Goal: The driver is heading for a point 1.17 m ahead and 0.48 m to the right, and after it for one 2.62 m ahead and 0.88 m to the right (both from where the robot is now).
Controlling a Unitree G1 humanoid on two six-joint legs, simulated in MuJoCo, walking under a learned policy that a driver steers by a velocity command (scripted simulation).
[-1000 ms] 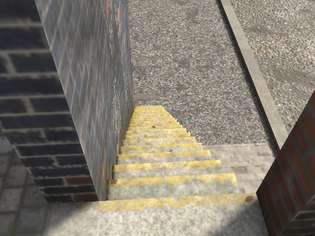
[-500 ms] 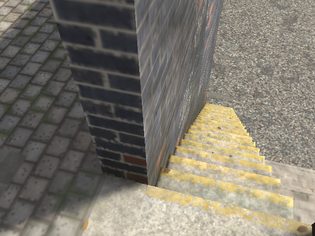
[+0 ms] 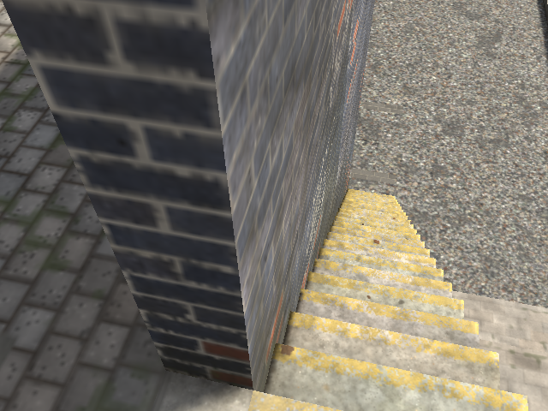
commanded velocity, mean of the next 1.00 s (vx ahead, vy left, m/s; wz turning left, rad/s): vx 0.47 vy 0.00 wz -0.29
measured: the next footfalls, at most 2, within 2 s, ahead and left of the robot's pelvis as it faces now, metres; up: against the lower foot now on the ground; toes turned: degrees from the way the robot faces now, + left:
left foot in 0.46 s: +0.29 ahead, +0.12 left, +0.00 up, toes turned -4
right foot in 0.96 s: +0.24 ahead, -0.18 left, +0.00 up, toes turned -24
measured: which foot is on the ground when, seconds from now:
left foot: down 0.00-0.00, up 0.02-0.44, down 0.46-0.98, up 1.00-1.00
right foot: down 0.00-0.56, up 0.58-0.94, down 0.96-1.00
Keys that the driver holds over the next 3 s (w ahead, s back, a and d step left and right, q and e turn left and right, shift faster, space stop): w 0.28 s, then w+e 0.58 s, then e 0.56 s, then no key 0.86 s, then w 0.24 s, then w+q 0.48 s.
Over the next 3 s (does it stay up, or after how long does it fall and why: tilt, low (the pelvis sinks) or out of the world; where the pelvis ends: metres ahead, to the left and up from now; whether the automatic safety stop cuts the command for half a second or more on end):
stays up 0.36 -0.22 -0.04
